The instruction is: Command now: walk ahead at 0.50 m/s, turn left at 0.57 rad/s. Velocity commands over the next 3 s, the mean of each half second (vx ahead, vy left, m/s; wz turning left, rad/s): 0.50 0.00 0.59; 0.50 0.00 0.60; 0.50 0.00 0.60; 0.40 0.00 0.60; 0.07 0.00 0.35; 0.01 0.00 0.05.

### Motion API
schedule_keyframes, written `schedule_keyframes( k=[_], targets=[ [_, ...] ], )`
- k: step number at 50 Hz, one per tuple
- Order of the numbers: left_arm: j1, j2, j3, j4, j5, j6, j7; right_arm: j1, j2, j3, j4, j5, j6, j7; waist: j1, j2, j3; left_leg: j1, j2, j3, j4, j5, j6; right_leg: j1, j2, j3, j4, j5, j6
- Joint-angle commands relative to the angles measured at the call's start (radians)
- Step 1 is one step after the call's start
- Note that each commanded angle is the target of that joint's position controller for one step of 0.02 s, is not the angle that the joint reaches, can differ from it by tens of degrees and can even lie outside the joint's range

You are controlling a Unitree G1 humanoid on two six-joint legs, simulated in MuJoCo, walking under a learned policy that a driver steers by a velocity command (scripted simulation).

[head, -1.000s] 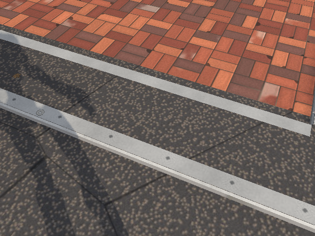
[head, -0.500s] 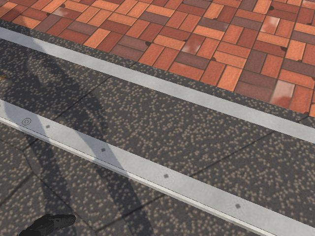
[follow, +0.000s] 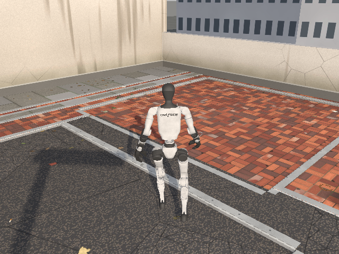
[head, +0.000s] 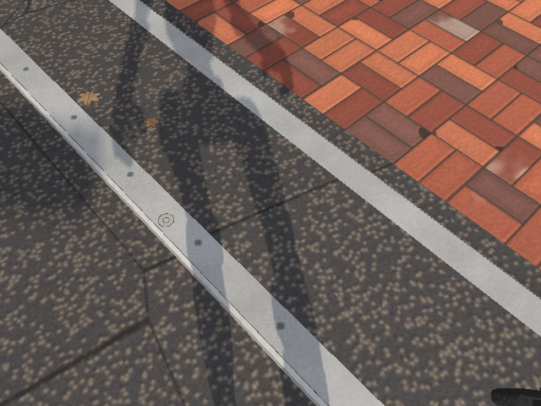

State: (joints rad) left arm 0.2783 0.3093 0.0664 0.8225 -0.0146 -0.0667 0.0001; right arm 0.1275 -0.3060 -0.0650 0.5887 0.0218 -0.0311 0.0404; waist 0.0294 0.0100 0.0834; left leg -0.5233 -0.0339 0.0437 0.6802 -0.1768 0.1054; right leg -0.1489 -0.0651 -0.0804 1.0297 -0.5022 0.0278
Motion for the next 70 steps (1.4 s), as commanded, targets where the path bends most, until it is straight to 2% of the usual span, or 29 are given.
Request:
schedule_keyframes(
  k=[1,3,7,12,15,19,21,22,24,27,32,37,40,41,42,43,44,45,46,50,54,58,61,62,63,64,65,67,70],
  targets=[
    [-0.106,0.131,0.009,-0.166,-0.027,-0.075,-0.013,0.254,-0.185,-0.059,-0.018,-0.008,-0.032,-0.006,-0.127,0.06,-0.269,0.742,0.314,-0.667,-0.389,-0.123,0.238,-0.664,0.017,0.179,0.327,0.066,-0.04],
    [-0.09,0.13,0.014,-0.147,0.011,-0.07,0.0,0.134,-0.127,-0.039,-0.038,-0.017,-0.037,-0.012,-0.04,0.003,-0.167,0.488,0.241,-0.489,-0.403,0.095,0.192,-0.538,-0.049,0.182,0.166,0.165,-0.035],
    [-0.077,0.093,0.007,-0.136,0.034,-0.031,0.001,0.122,-0.142,-0.04,-0.029,-0.015,-0.042,-0.033,-0.008,0.018,-0.133,0.316,0.191,-0.365,-0.449,0.29,0.201,-0.453,-0.04,0.147,0.028,0.245,0.025],
    [-0.279,0.034,-0.023,-0.195,0.023,-0.023,-0.007,0.191,-0.153,-0.041,0.008,0.001,-0.02,-0.054,-0.084,0.062,-0.068,0.278,0.136,-0.318,-0.457,0.084,0.135,-0.443,0.014,0.136,-0.33,0.454,0.06],
    [-0.329,0.067,-0.015,-0.214,0.011,-0.038,-0.019,0.226,-0.169,-0.043,0.024,0.002,-0.015,-0.048,-0.101,0.093,-0.075,0.286,0.163,-0.367,-0.431,0.062,0.123,-0.354,0.059,0.11,-0.41,0.456,0.044],
    [-0.166,0.136,0.029,-0.181,0.017,-0.058,-0.018,0.203,-0.114,-0.022,0.013,0.012,-0.013,-0.048,0.007,0.132,-0.157,0.239,0.121,-0.393,-0.251,0.193,0.04,-0.018,0.081,0.101,-0.522,0.386,-0.044],
    [0.098,0.184,0.066,-0.139,0.028,-0.034,-0.002,0.204,-0.086,0.001,-0.038,0.016,-0.008,-0.063,0.121,-0.223,-0.434,-0.107,-0.012,-0.207,0.266,-0.007,-0.085,0.463,-0.215,0.598,-0.608,-0.069,-0.223],
    [0.107,0.161,0.053,-0.129,0.022,-0.029,0.002,0.166,-0.097,-0.004,-0.06,0.008,-0.009,-0.055,0.114,-0.292,-0.373,-0.233,0.0,-0.217,0.446,-0.362,-0.085,0.435,-0.311,0.76,-0.712,-0.136,-0.25],
    [0.01,0.118,0.043,-0.14,0.014,-0.019,0.022,0.112,-0.129,-0.016,-0.061,0.002,-0.002,-0.04,0.063,-0.122,-0.176,-0.261,0.079,-0.187,0.523,-0.284,-0.074,0.215,-0.295,0.609,-0.726,-0.033,-0.223],
    [-0.098,0.069,0.027,-0.135,0.014,-0.021,0.024,0.126,-0.078,-0.016,-0.048,0.004,0.025,-0.027,-0.023,-0.133,-0.061,-0.102,0.14,-0.147,0.403,-0.242,-0.067,-0.068,-0.233,0.356,-0.787,0.166,-0.172],
    [-0.183,0.145,0.059,-0.135,-0.009,-0.039,0.0,0.139,-0.064,-0.017,-0.023,-0.009,0.046,-0.014,-0.071,-0.122,-0.092,0.156,0.143,-0.085,0.105,0.012,-0.075,-0.167,-0.184,0.077,-0.81,0.311,-0.15],
    [-0.113,0.186,0.076,-0.1,-0.03,-0.012,-0.013,0.044,-0.077,-0.025,-0.047,0.002,0.066,-0.008,-0.028,-0.058,-0.028,0.105,0.156,-0.054,-0.053,-0.024,-0.051,-0.019,-0.259,0.031,-0.733,0.225,-0.143],
    [-0.099,0.118,0.051,-0.089,0.005,0.015,-0.014,0.342,-0.167,-0.087,0.064,0.002,0.055,-0.016,-0.154,0.112,-0.14,0.459,0.038,0.028,-0.166,-0.01,0.002,-0.119,-0.131,-0.111,-0.193,0.336,-0.076],
    [-0.087,0.02,0.02,-0.117,0.053,0.012,-0.014,0.385,-0.271,-0.101,0.068,0.004,0.044,-0.026,-0.11,0.372,-0.102,0.56,0.196,-0.275,-0.203,0.124,0.054,-0.403,-0.038,-0.104,0.206,-0.062,-0.019],
    [-0.074,0.009,0.006,-0.18,0.046,-0.02,-0.009,0.376,-0.307,-0.084,0.005,-0.004,0.018,-0.018,-0.077,0.429,-0.202,0.72,0.295,-0.713,-0.337,-0.007,0.219,-0.673,0.079,0.058,0.393,-0.157,0.015],
    [-0.145,0.092,0.017,-0.207,-0.018,-0.047,-0.008,0.356,-0.261,-0.085,-0.004,-0.008,-0.005,-0.006,-0.115,0.255,-0.205,0.753,0.38,-0.855,-0.47,-0.184,0.281,-0.816,0.058,0.115,0.455,-0.068,0.012],
    [-0.186,0.123,0.021,-0.204,-0.031,-0.063,-0.008,0.331,-0.213,-0.068,0.003,-0.006,-0.021,-0.009,-0.11,0.154,-0.158,0.724,0.367,-0.775,-0.432,-0.166,0.251,-0.844,0.009,0.139,0.423,0.014,-0.009],
    [-0.185,0.106,0.015,-0.188,-0.007,-0.067,-0.002,0.276,-0.18,-0.054,0.0,-0.012,-0.024,-0.015,-0.083,0.08,-0.139,0.647,0.326,-0.659,-0.395,-0.058,0.213,-0.789,-0.023,0.147,0.366,0.085,-0.013],
    [-0.182,0.1,0.013,-0.185,0.019,-0.067,0.0,0.227,-0.16,-0.043,-0.013,-0.019,-0.023,-0.023,-0.057,0.067,-0.129,0.576,0.289,-0.577,-0.388,0.052,0.194,-0.727,-0.035,0.153,0.282,0.136,-0.012],
    [-0.231,0.061,0.001,-0.2,0.034,-0.044,-0.018,0.24,-0.143,-0.034,-0.001,-0.012,-0.018,-0.053,-0.047,0.045,-0.107,0.506,0.241,-0.437,-0.405,0.364,0.174,-0.675,-0.012,0.109,0.099,0.195,0.003],
    [-0.391,0.003,-0.028,-0.248,0.026,-0.048,-0.036,0.291,-0.126,-0.03,0.044,-0.003,-0.006,-0.07,-0.09,0.054,-0.066,0.428,0.172,-0.337,-0.413,0.437,0.123,-0.6,0.049,0.054,-0.211,0.396,0.006],
    [-0.434,0.036,-0.014,-0.268,0.005,-0.056,-0.047,0.329,-0.125,-0.028,0.083,-0.003,0.001,-0.072,-0.091,0.1,-0.067,0.414,0.189,-0.373,-0.415,0.42,0.101,-0.424,0.11,0.032,-0.397,0.481,-0.018],
    [-0.169,0.115,0.033,-0.206,0.021,-0.058,-0.027,0.235,-0.12,-0.026,0.057,-0.002,0.002,-0.077,0.06,0.142,-0.222,0.36,0.126,-0.335,-0.163,0.76,0.024,-0.012,0.122,0.035,-0.454,0.474,-0.09],
    [0.024,0.16,0.046,-0.188,0.033,-0.054,-0.013,0.178,-0.092,-0.015,0.021,-0.019,0.0,-0.075,0.155,0.118,-0.36,0.229,0.077,-0.323,0.081,0.601,-0.013,0.268,-0.013,0.173,-0.428,0.43,-0.156],
    [0.127,0.186,0.06,-0.15,0.054,-0.044,-0.012,0.247,-0.027,-0.005,-0.007,0.02,0.01,-0.067,0.12,-0.181,-0.505,-0.051,-0.046,-0.279,0.441,0.136,-0.078,0.54,-0.237,0.604,-0.583,0.082,-0.27],
    [0.053,0.126,0.046,-0.175,0.03,-0.043,-0.008,0.295,-0.047,0.005,0.0,0.019,0.017,-0.055,0.075,-0.322,-0.498,-0.135,-0.041,-0.269,0.561,-0.343,-0.073,0.508,-0.324,0.849,-0.714,-0.161,-0.288],
    [-0.044,0.073,0.035,-0.187,0.006,-0.037,0.004,0.223,-0.127,-0.023,-0.001,0.022,0.023,-0.045,0.064,-0.237,-0.294,-0.19,0.019,-0.246,0.583,-0.294,-0.075,0.329,-0.303,0.739,-0.737,-0.16,-0.247],
    [-0.117,0.046,0.031,-0.167,0.009,-0.028,0.007,0.146,-0.119,-0.029,-0.017,-0.006,0.032,-0.039,0.002,-0.095,-0.108,-0.129,0.086,-0.183,0.513,-0.248,-0.067,0.036,-0.233,0.508,-0.754,0.056,-0.204],
    [-0.162,0.054,0.034,-0.146,0.007,-0.044,0.003,0.172,-0.053,-0.022,-0.011,0.002,0.05,-0.032,-0.062,-0.092,-0.047,-0.005,0.144,-0.154,0.389,-0.227,-0.053,-0.175,-0.227,0.337,-0.839,0.176,-0.212]
  ],
)
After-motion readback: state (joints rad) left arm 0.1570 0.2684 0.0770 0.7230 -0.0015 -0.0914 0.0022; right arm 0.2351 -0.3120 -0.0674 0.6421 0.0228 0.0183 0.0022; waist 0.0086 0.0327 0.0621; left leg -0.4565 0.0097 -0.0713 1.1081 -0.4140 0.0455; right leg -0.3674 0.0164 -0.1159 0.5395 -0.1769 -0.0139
